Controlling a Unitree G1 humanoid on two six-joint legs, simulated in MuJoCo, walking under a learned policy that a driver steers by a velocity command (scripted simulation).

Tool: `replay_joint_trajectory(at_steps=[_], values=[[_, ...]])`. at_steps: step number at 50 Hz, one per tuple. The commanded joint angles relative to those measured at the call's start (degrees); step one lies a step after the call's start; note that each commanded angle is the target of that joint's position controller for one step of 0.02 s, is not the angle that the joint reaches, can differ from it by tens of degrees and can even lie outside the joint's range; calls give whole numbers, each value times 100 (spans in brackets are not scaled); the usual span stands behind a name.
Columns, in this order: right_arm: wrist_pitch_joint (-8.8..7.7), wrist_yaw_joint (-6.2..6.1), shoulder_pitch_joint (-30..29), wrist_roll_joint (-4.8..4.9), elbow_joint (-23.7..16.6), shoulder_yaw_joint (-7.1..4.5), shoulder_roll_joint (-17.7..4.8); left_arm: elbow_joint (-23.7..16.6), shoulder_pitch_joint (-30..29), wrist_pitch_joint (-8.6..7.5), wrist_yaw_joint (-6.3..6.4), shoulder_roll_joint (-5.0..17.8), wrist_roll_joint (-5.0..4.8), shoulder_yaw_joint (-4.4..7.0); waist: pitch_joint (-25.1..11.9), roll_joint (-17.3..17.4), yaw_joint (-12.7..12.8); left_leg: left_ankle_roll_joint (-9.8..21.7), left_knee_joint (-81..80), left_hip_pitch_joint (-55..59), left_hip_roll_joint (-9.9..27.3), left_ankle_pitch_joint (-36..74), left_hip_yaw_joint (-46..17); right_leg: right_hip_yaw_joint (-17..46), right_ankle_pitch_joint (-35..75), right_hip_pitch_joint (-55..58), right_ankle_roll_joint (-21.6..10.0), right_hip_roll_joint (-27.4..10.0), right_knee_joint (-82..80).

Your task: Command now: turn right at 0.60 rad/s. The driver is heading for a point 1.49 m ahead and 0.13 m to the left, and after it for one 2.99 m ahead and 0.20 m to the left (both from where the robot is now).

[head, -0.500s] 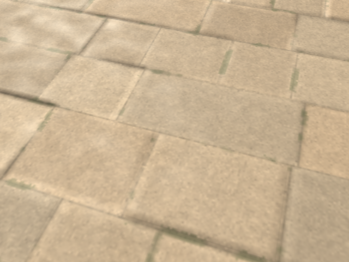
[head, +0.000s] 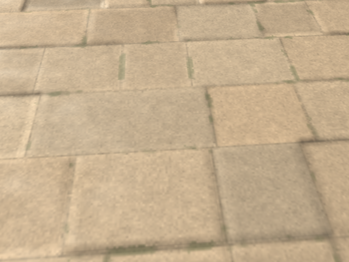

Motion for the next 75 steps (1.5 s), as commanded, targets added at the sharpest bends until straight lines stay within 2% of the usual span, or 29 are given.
replay_joint_trajectory(at_steps=[1, 2, 3, 4, 5, 6, 7, 8, 10, 18, 23, 25, 26, 28, 42, 45, 48, 50, 54, 56, 57, 58, 59, 60, 61, 64, 66, 71, 75], values=[[-7, 29, -81, 63, -295, -316, -1087, -363, 250, -143, 22, 432, 12, 98, -777, 942, 168, 727, -278, 246, 1301, 1615, -772, -354, 510, 764, -205, 145, -1247], [9, 43, 13, 87, -245, -314, -1029, -292, 416, -198, 78, 490, 66, 116, -782, 641, 262, 407, 153, -90, 1201, 1216, -566, -181, 1007, 1217, -287, 179, -1952], [39, 95, 308, 64, -233, -256, -753, -308, 466, -269, 156, 869, 151, 190, -662, -622, 217, -26, 1334, -885, 718, -14, -95, 1314, 1065, 1599, -484, -716, -2978], [92, 64, 72, 53, -679, -117, -366, -450, 474, -279, 175, 1713, 111, 375, -404, -1869, 192, -358, 2207, -2085, -334, -2341, -59, 3249, 3044, 1344, -1318, -2234, -3022], [182, -36, -282, 42, -605, -174, -649, -331, 830, -292, 191, 1450, 101, 380, -570, -1076, 582, -337, 3034, -1866, -160, -2321, -842, 2820, 3396, 1131, -1742, -2218, -2804], [223, -18, -217, 135, -525, -188, -627, -297, 539, -299, 219, 1068, 84, 240, -452, -871, 320, -280, 3233, -1773, -123, -1889, -1006, 2265, 3356, 971, -1674, -1840, -2768], [206, 14, -72, 183, -384, -206, -639, -300, 127, -293, 242, 799, 76, 148, -320, -774, 96, -236, 3103, -1624, -71, -1416, -1070, 1798, 3102, 832, -1417, -1425, -2822], [184, 33, 36, 121, -296, -244, -715, -311, -98, -314, 287, 691, 53, 104, -348, -896, 4, -218, 3075, -1587, -108, -1105, -997, 1545, 3235, 964, -1254, -1152, -2797], [187, 74, 250, 47, -107, -255, -718, -273, -52, -359, 325, 507, 28, 22, -647, -767, 6, -256, 3229, -1365, -217, -892, -929, 1306, 3898, 1205, -1250, -1023, -2707], [251, 51, -43, 103, 23, -139, -375, 155, 313, -439, 341, 505, 106, -55, -493, -694, 251, -193, 1479, -752, -298, -1101, -993, 1566, 2901, 1283, -1297, -1118, -2770], [143, -74, 313, 149, 313, -66, -205, 379, 71, -451, 378, 448, 73, -113, -576, -488, -13, -26, -335, 412, -441, -380, -912, 1671, 2823, 862, -1090, -962, -2466], [-15, -119, 466, 23, 411, -37, -375, 458, 180, -516, 394, 178, 32, -215, -797, -20, -19, 90, -1066, 1475, 298, 805, -1698, 1559, 2241, 258, -632, -704, -2314], [-66, -86, 42, 57, 359, -87, -736, 550, 467, -505, 373, 162, 4, -189, -521, 517, 385, 287, -900, 929, 627, 1205, -2028, 1090, 1648, 342, -515, -137, -2488], [-137, 16, -116, 96, 422, -3, -402, 800, 276, -458, 375, 311, 78, -157, -372, 515, 202, 234, -938, 280, 429, 744, -1799, 1032, 1815, 1076, -481, -123, -2585], [-199, -64, 146, 102, 1234, 114, -264, 1927, 411, -474, 447, 196, 21, -184, -268, 28, 116, 219, -1100, 410, 201, 303, -1644, 1078, 2047, 1063, -401, -307, -2731], [-138, -39, 310, 70, 1367, 18, -504, 2012, 496, -433, 441, 298, 57, -137, -203, 246, 69, 446, -1201, 303, 105, -2093, -1864, 814, -44, 560, -567, 55, -2266], [-102, -31, 773, 71, 1560, -81, -647, 1829, 187, -485, 330, -1, 165, -186, 366, 835, -87, 1082, -2029, 365, 1037, -3556, -3205, 143, -55, -547, -560, 289, -1008], [-182, -25, 760, 37, 1596, -118, -598, 1711, 61, -597, 273, 76, 187, -171, 397, 677, -45, 1283, -2309, 371, 1405, -3014, -3508, 70, 190, -802, -498, -32, -292], [-326, 45, 482, 81, 1601, -175, -582, 1687, 261, -786, 196, 21, 103, -151, 289, 660, 200, 1024, -1965, 83, 873, -2030, -2483, -231, 326, 35, -535, -8, -1145], [-327, 65, 332, 96, 1568, -189, -529, 1994, 1071, -827, 236, -61, 77, -120, 194, 459, 521, 857, -1268, -851, 454, -1980, -1954, -471, 897, 1611, -554, 295, -2070], [-369, 74, 241, 66, 1491, -142, -354, 2145, 1598, -868, 286, 127, 107, -56, 65, 9, 713, 713, -477, -1521, 195, -1830, -1623, 142, 567, 2461, -619, -69, -2412], [-429, 140, 38, 110, 1245, 3, 149, 2226, 2291, -910, 349, 641, 161, 68, -239, -1384, 957, 412, 1436, -2474, -528, -1691, -782, 2517, -1269, 3112, -1024, -1515, -3478], [-444, 147, -163, -7, 1094, -67, -136, 2401, 2620, -885, 334, 901, 133, 138, -19, -1363, 928, 465, 2639, -3042, -673, -2000, -814, 3798, -1789, 2777, -1485, -2255, -3897], [-454, 164, -213, -40, 1129, -110, -297, 2243, 2055, -885, 336, 592, 149, 62, 359, -519, 584, 520, 3180, -3068, -318, -1522, -1162, 3326, -974, 2305, -1521, -2145, -3709], [-487, 198, -17, 8, 1263, -76, -141, 2083, 1594, -930, 324, 365, 122, 0, 391, -271, 318, 488, 3224, -2808, -161, -1050, -1203, 2667, 350, 1999, -1395, -1870, -3610], [-447, 209, 283, -43, 1494, -65, -28, 2041, 1360, -1046, 362, 25, 92, -140, -73, -340, 32, 183, 3102, -2078, -121, -490, -869, 1116, 4405, 1964, -1142, -1300, -3240], [-373, 186, 144, 12, 1448, -41, 82, 2162, 1552, -1038, 389, -36, 72, -194, -236, -469, 8, 58, 2864, -1938, -263, -289, -703, 611, 5834, 2005, -1075, -1133, -2960], [-295, 60, -584, 91, 1260, 103, 295, 2297, 1631, -912, 474, -102, 99, -297, -188, -750, 183, 86, 1208, -1178, -522, 357, -355, 145, 6406, 1656, -951, -885, -2655], [-356, -57, 130, 68, 1581, 54, 132, 2343, 1436, -874, 502, -63, 38, -286, -374, -600, -118, 400, 324, -128, -623, 709, -448, 321, 6399, 1626, -839, -1016, -1787]])
Keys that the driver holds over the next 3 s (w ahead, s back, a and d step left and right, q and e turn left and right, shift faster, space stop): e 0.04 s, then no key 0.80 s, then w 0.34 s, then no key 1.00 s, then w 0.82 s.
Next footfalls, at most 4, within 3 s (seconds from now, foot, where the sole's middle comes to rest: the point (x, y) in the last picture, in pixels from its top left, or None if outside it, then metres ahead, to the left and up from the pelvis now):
0.06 right None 0.03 -0.11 -0.78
0.50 left None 0.03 0.09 -0.77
1.54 left None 0.31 -0.01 -0.77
1.84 right None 0.22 -0.19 -0.77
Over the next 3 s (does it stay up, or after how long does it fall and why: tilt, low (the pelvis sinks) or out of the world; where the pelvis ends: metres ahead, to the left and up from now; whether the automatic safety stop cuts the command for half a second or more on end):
stays up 0.55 -0.09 -0.02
